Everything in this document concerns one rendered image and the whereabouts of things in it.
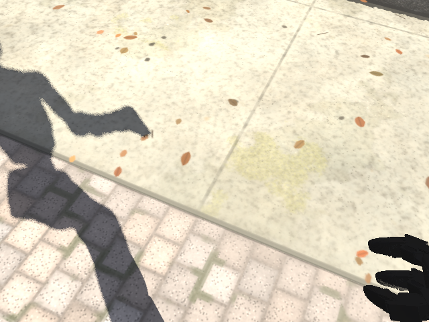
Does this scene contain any right robot hand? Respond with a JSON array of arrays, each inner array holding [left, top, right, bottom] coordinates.
[[363, 234, 429, 322]]

